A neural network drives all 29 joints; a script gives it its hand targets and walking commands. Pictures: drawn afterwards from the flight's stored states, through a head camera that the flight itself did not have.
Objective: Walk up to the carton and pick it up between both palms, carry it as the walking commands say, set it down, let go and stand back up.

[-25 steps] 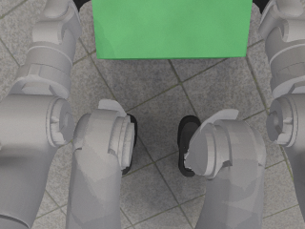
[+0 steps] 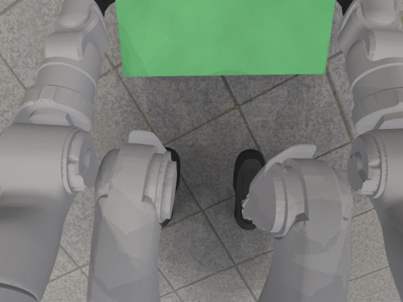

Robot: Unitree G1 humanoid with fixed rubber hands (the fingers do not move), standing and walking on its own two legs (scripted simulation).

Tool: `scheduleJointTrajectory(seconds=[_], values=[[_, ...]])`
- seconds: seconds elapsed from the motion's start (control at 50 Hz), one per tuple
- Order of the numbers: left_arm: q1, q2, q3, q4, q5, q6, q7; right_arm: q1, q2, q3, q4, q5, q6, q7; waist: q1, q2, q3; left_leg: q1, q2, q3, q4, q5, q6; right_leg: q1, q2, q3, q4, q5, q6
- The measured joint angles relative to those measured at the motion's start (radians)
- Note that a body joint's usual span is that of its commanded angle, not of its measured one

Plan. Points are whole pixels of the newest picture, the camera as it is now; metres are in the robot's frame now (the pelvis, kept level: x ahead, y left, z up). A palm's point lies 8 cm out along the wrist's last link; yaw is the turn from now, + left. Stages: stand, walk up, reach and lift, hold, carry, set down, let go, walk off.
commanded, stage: set down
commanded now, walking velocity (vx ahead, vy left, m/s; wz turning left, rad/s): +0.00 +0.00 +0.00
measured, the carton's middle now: out of the picture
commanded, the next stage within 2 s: let go in 1.84 s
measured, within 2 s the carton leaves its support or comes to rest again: neither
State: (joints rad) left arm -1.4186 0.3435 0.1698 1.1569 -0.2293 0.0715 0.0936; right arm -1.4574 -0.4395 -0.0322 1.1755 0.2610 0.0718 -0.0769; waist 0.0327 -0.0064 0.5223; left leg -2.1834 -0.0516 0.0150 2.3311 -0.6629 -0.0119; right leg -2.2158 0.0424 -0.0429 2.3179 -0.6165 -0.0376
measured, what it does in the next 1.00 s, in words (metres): rises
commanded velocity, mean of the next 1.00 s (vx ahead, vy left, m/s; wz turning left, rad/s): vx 0.00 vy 0.00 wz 0.00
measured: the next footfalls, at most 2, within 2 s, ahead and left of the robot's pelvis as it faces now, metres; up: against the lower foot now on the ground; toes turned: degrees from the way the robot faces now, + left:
none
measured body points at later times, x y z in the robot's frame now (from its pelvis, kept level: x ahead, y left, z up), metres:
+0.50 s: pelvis +0.01 +0.01 +0.00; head +0.38 +0.01 +0.23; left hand +0.52 +0.24 -0.19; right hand +0.55 -0.21 -0.19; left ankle +0.10 +0.11 -0.31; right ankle +0.11 -0.10 -0.31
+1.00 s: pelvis -0.01 +0.00 +0.11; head +0.37 +0.01 +0.34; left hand +0.53 +0.24 -0.04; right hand +0.56 -0.22 -0.04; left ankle +0.10 +0.11 -0.31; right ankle +0.11 -0.10 -0.31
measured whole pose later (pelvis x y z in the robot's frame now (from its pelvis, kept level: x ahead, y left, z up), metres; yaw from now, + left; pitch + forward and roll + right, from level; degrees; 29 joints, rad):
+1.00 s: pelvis -0.01 +0.00 +0.11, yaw +0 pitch +31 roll +0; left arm -1.27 0.43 0.24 0.56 -0.25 0.39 0.09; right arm -1.31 -0.57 -0.13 0.65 0.25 0.37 -0.02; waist 0.03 0.00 0.53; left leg -1.92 -0.05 0.02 1.97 -0.59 0.01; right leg -1.93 0.04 -0.01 1.96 -0.57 -0.02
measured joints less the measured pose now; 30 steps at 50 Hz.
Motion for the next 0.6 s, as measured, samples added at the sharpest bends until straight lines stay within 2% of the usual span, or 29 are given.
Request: scheduleJointTrajectory(seconds=[0.18,0.32,0.46,0.52,0.6], values=[[0.050,0.025,0.014,-0.105,0.011,0.001,-0.002,0.065,-0.014,-0.033,-0.091,-0.032,0.005,0.012,-0.002,0.004,0.001,-0.005,0.004,0.014,0.013,-0.022,0.013,-0.001,-0.004,0.008,0.017,-0.030,0.006],[0.084,0.054,0.020,-0.121,-0.004,0.018,-0.013,0.083,-0.042,-0.064,-0.112,-0.036,0.013,0.024,-0.006,0.008,0.001,-0.014,0.011,0.026,0.031,-0.026,0.031,-0.005,-0.011,0.011,0.035,-0.041,0.011],[0.148,0.053,0.013,-0.272,-0.014,0.067,-0.009,0.134,-0.054,-0.082,-0.222,-0.032,0.049,0.031,0.001,0.010,0.003,-0.013,0.014,0.028,0.020,-0.018,0.037,-0.001,-0.009,0.014,0.021,-0.032,0.017],[0.153,0.051,0.011,-0.345,-0.044,0.097,0.000,0.147,-0.066,-0.083,-0.283,-0.024,0.074,0.028,0.002,0.015,0.004,-0.010,0.011,0.028,0.000,-0.006,0.038,0.006,-0.012,0.017,0.002,-0.025,0.019],[0.152,0.049,0.020,-0.423,-0.042,0.147,0.012,0.163,-0.074,-0.088,-0.375,-0.019,0.124,0.022,0.000,0.014,0.005,0.014,0.007,0.027,-0.034,0.002,0.037,0.031,-0.013,0.019,-0.030,-0.020,0.020]])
